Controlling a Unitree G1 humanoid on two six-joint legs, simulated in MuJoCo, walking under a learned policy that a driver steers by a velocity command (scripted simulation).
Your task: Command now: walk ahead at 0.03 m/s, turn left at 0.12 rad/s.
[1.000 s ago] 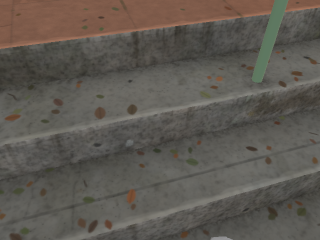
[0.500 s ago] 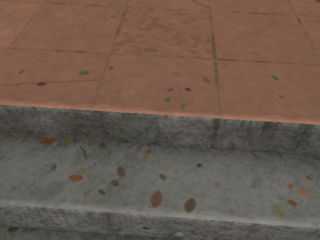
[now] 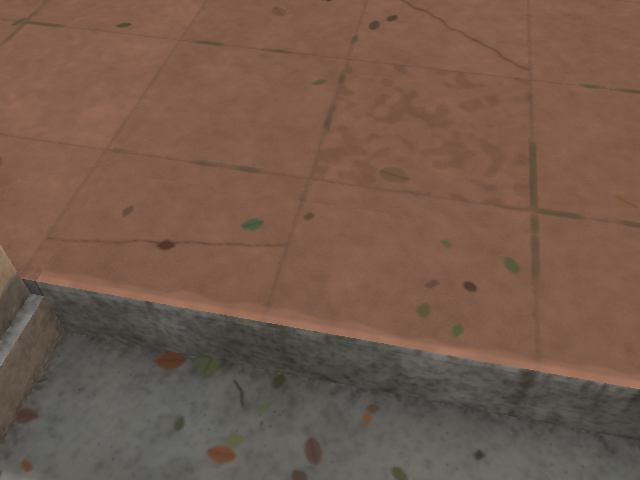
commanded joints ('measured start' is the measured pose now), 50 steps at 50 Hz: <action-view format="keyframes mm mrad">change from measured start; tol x8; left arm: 1 117 7 -6 40 2 12 20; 11 13 59 1 -95 -25 -14 42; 12 197 -51 -37 -28 -2 18 98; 15 -22 6 -32 -91 -6 27 124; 22 136 -22 -14 -18 -28 31 113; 50 233 4 -28 16 -26 81 118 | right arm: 1 -207 62 31 -99 -7 -52 12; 7 -183 -98 -8 -178 31 -110 42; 10 -156 -50 6 -138 43 -98 73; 13 178 55 2 -96 44 -30 -45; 19 51 -17 -7 -78 32 -18 -63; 50 288 -25 1 -11 33 23 -88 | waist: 1 123 -48 -115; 6 111 104 -15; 10 101 57 102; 12 32 83 9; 13 -46 -179 47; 14 -60 -210 73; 16 -15 -23 110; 20 40 24 85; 50 41 48 232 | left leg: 1 141 183 -313 -388 241 89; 5 80 101 -96 -510 124 -2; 10 158 245 -283 -400 -113 107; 13 289 82 -109 -224 9 -42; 17 519 128 -173 -408 98 -45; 21 513 153 -172 -466 221 -36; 45 475 171 -168 -530 126 -29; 50 394 135 -194 -518 -351 22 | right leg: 1 -69 -53 16 -35 19 41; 4 149 -83 -164 -406 -277 176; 6 340 -68 -192 -502 -235 227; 11 405 -59 -212 -1014 -106 145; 13 454 -196 54 -1211 154 -31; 14 308 -205 97 -1287 -52 -44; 17 307 -90 -105 -1250 -140 24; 19 411 -77 -141 -1229 -46 29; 45 499 -91 -169 -1283 -80 3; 50 396 -44 -162 -1237 -525 -43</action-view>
